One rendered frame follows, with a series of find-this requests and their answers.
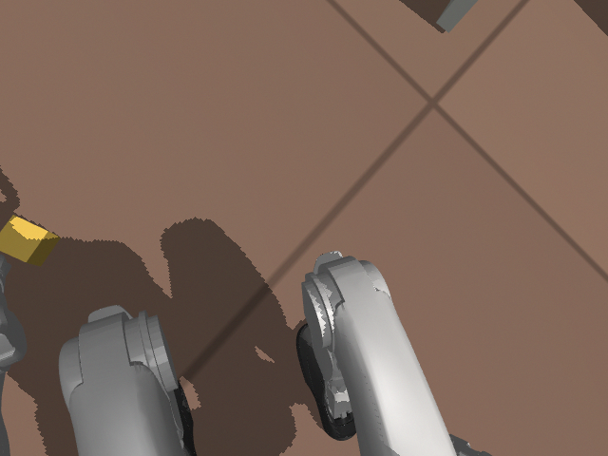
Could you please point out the right robot hand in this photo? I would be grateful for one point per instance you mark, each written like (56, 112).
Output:
(463, 448)

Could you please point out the right robot foot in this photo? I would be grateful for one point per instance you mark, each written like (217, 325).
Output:
(339, 429)

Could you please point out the left robot foot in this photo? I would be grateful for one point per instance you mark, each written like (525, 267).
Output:
(187, 421)

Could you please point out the left robot arm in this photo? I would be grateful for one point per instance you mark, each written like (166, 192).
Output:
(13, 347)

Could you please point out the cube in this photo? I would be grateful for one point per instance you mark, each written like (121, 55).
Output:
(26, 241)

